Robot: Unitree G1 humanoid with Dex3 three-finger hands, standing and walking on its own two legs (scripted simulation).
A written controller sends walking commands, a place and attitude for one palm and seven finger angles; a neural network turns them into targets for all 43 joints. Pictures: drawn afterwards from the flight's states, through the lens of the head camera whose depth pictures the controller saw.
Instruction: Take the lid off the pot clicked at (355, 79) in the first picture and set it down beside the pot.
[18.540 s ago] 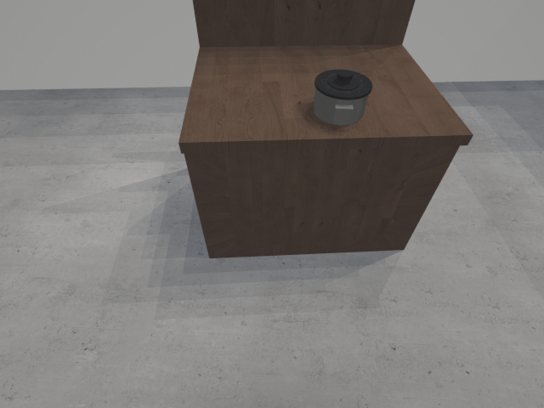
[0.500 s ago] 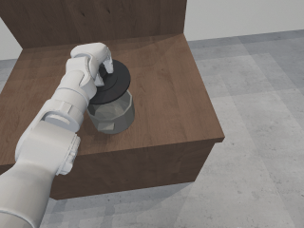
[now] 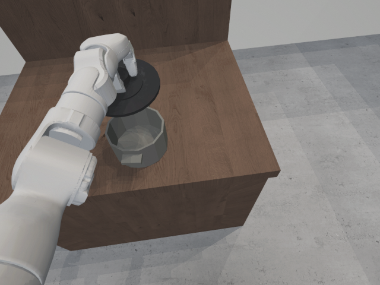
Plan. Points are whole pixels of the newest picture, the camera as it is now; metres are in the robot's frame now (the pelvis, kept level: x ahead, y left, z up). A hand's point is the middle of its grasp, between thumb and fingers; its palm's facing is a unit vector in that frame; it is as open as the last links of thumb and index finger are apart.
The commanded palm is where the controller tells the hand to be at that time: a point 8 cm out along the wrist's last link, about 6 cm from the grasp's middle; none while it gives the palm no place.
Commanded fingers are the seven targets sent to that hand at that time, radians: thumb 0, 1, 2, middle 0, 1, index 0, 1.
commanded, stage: lift the lid straight up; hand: left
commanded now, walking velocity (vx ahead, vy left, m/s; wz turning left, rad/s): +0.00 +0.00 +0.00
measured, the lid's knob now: (119, 77) +0.54 +0.13 +0.14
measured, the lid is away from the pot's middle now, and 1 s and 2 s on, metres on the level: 0.01 0.09 0.20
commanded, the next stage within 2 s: move the lid sideways beside the pot in 0.22 s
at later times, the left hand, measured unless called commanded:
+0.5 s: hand (110, 76) +0.50 +0.14 +0.17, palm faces -0.28 -0.07 -0.96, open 7.1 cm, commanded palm +0.50 +0.15 +0.23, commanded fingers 0.00 0.78 0.72 -0.85 -1.06 -0.90 -1.07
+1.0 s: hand (70, 86) +0.49 +0.22 +0.16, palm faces -0.34 -0.08 -0.94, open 7.1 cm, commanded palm +0.50 +0.22 +0.23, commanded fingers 0.00 0.78 0.72 -0.85 -1.06 -0.90 -1.07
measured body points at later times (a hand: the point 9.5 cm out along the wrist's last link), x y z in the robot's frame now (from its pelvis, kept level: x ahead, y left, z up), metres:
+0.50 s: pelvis +0.00 +0.00 +0.00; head +0.06 -0.02 +0.45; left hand +0.51 +0.14 +0.22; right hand +0.08 -0.26 -0.14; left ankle -0.05 +0.08 -0.74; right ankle +0.01 -0.13 -0.74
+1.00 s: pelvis +0.00 +0.01 +0.00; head +0.06 +0.00 +0.45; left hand +0.50 +0.22 +0.21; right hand +0.06 -0.27 -0.13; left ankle -0.05 +0.08 -0.74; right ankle +0.01 -0.13 -0.74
